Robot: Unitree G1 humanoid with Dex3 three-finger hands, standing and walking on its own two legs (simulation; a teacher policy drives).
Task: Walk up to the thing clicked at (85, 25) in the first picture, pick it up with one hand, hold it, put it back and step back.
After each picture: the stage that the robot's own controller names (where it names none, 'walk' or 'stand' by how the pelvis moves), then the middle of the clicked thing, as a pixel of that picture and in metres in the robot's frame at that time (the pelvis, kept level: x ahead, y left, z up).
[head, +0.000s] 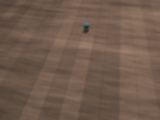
stand; (86, 27) +1.72 +0.01 -0.72
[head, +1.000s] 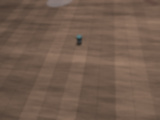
walk; (79, 40) +1.58 +0.21 -0.71
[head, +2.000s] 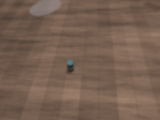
walk; (70, 66) +1.02 +0.24 -0.72
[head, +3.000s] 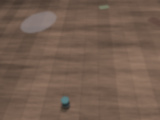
walk; (65, 103) +0.63 +0.23 -0.72
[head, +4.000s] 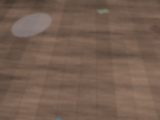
stand; out of the picture +0.43 +0.20 -0.69
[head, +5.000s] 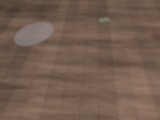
stand; out of the picture +0.40 +0.19 -0.72
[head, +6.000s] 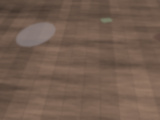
stand; out of the picture +0.38 +0.20 -0.73
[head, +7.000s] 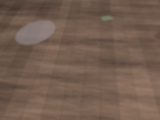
stand; out of the picture +0.37 +0.19 -0.73
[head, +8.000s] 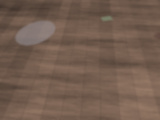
stand; out of the picture +0.37 +0.19 -0.73
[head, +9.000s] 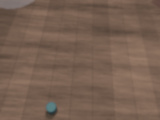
go down; (52, 108) +0.40 +0.21 -0.62
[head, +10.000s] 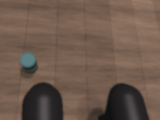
go down; (29, 63) +0.45 +0.25 -0.30
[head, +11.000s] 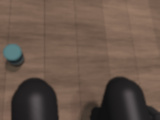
close in; (14, 56) +0.44 +0.27 -0.27
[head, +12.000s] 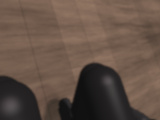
close in; out of the picture +0.42 +0.30 -0.22
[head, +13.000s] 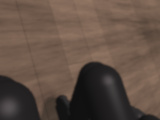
close; out of the picture +0.42 +0.31 -0.22
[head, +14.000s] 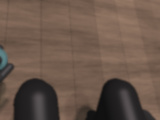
lift; out of the picture +0.36 +0.30 -0.11
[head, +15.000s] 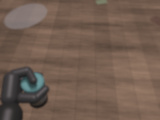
hold; (35, 91) +0.32 +0.18 +0.02
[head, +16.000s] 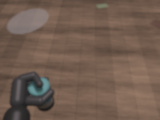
hold; (42, 95) +0.32 +0.17 -0.01
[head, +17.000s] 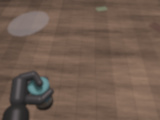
hold; (41, 94) +0.32 +0.18 -0.01
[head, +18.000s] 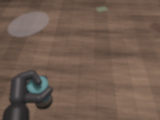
crouch; (41, 93) +0.33 +0.18 -0.01
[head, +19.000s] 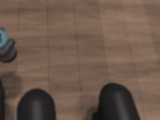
crouch; (2, 47) +0.46 +0.26 -0.10
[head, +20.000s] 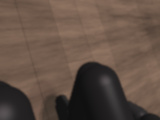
lower; out of the picture +0.42 +0.32 -0.23
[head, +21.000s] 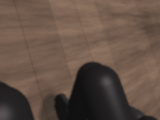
lower; out of the picture +0.43 +0.32 -0.23
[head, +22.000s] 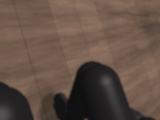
lower; out of the picture +0.43 +0.32 -0.23
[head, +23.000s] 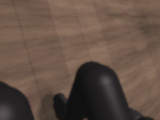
lower; out of the picture +0.43 +0.32 -0.23
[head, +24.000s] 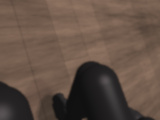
open; out of the picture +0.43 +0.32 -0.23
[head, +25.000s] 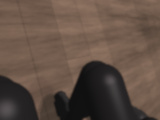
rise; out of the picture +0.43 +0.31 -0.23
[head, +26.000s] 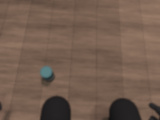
walk; (47, 74) +0.46 +0.23 -0.45
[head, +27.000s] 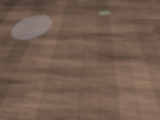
stand; out of the picture +0.40 +0.20 -0.66
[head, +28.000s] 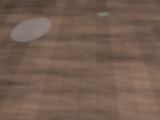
stand; out of the picture +0.41 +0.21 -0.67
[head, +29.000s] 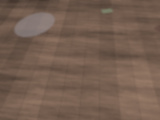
stand; out of the picture +0.40 +0.21 -0.69
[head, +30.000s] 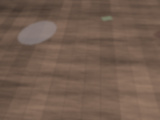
stand; out of the picture +0.42 +0.20 -0.72
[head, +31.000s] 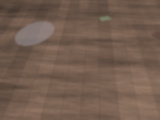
stand; out of the picture +0.39 +0.20 -0.73
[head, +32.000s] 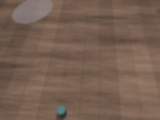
walk; (61, 112) +0.44 +0.20 -0.70
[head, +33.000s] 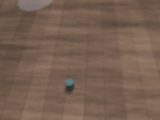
walk; (70, 84) +0.65 +0.16 -0.70
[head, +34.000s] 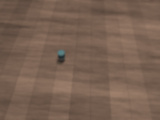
walk; (61, 56) +0.97 +0.20 -0.70
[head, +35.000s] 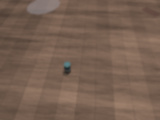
stand; (67, 67) +1.00 +0.20 -0.71
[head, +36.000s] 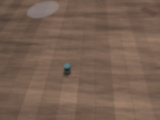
stand; (67, 69) +1.02 +0.21 -0.72
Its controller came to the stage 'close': yes
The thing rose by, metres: 0.70
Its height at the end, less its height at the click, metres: +0.00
